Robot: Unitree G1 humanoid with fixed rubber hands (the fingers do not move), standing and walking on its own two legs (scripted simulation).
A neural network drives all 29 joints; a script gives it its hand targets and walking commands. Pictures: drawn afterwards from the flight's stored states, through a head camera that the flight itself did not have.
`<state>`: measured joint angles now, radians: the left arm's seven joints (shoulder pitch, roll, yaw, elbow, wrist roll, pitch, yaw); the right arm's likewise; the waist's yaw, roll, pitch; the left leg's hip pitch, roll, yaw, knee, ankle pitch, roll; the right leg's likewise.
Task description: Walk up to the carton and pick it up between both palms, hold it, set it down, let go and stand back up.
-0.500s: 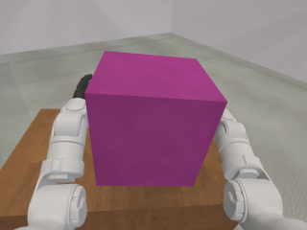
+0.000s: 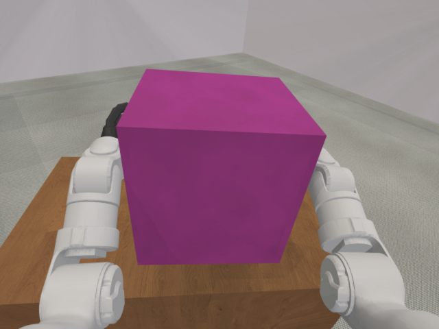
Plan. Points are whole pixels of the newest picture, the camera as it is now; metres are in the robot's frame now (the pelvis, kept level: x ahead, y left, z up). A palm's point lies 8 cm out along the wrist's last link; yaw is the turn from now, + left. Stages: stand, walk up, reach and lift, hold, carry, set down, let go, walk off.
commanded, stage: hold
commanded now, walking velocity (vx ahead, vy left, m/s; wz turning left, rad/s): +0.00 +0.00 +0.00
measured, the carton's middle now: (212, 165) +0.37 +0.00 +0.18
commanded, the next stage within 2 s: none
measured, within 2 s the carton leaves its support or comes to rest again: neither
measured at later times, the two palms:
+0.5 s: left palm (112, 135) +0.38 +0.18 +0.24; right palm (305, 144) +0.38 -0.17 +0.22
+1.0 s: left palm (112, 136) +0.38 +0.18 +0.23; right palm (305, 145) +0.38 -0.17 +0.22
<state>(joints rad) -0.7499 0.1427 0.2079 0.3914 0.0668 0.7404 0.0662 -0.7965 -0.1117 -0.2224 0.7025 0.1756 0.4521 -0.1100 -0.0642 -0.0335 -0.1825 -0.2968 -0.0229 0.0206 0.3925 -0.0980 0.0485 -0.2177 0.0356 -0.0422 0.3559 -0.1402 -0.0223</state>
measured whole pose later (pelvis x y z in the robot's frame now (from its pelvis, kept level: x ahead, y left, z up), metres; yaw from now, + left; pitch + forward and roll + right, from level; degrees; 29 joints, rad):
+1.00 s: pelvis +0.00 +0.00 +0.00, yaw +0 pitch +0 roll -1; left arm -0.80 0.14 0.24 0.39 0.07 0.78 0.06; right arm -0.83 -0.12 -0.22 0.70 0.18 0.49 -0.11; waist -0.06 -0.03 -0.18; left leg -0.30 -0.02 0.02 0.39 -0.10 0.05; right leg -0.22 0.04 -0.04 0.35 -0.14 -0.02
